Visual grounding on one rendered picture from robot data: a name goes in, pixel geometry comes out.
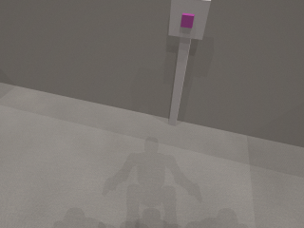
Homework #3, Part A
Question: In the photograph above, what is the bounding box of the button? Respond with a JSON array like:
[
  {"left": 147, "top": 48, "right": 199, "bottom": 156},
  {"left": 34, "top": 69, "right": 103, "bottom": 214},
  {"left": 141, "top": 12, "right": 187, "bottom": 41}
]
[{"left": 180, "top": 13, "right": 195, "bottom": 29}]

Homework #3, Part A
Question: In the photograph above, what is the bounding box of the panel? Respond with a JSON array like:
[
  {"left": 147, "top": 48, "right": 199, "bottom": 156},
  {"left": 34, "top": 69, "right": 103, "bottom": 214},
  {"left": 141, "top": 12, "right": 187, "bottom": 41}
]
[{"left": 168, "top": 0, "right": 211, "bottom": 126}]

